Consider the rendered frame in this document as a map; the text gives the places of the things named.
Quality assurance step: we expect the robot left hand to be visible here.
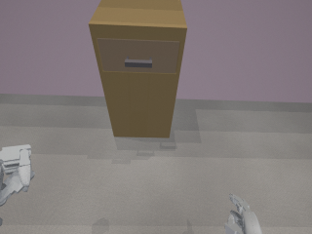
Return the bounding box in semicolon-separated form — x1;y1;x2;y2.
0;144;35;207

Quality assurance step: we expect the cabinet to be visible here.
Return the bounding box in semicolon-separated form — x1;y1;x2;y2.
88;0;187;138

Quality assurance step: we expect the robot right hand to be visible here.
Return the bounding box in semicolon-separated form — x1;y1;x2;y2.
224;193;262;234

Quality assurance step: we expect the handle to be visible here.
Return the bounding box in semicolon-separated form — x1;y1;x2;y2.
125;56;152;68

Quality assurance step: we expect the drawer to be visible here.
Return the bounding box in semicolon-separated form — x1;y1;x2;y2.
97;38;180;74

